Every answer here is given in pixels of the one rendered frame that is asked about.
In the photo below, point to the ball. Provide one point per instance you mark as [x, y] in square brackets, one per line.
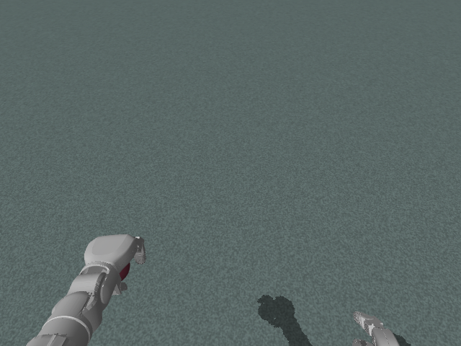
[125, 271]

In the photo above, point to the right robot hand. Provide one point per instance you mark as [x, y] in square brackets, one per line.
[374, 327]

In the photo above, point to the left robot arm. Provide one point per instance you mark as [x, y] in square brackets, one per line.
[77, 315]

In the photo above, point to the left robot hand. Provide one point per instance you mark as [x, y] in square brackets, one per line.
[116, 250]

